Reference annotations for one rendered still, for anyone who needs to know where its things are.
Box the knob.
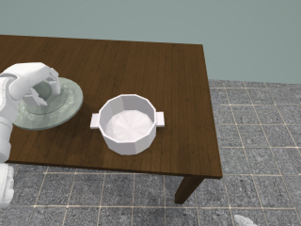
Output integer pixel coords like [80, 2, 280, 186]
[32, 81, 52, 100]

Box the pot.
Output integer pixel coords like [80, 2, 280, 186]
[90, 94, 165, 155]

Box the left robot forearm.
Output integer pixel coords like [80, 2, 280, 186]
[0, 71, 30, 164]

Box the lid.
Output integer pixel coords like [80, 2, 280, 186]
[13, 77, 84, 131]

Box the robot right hand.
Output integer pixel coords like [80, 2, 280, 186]
[234, 215, 258, 226]

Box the left robot upper arm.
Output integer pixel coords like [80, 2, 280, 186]
[0, 163, 14, 208]

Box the table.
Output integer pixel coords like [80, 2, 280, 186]
[0, 35, 223, 204]

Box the robot left hand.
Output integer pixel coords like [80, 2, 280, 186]
[3, 62, 61, 106]

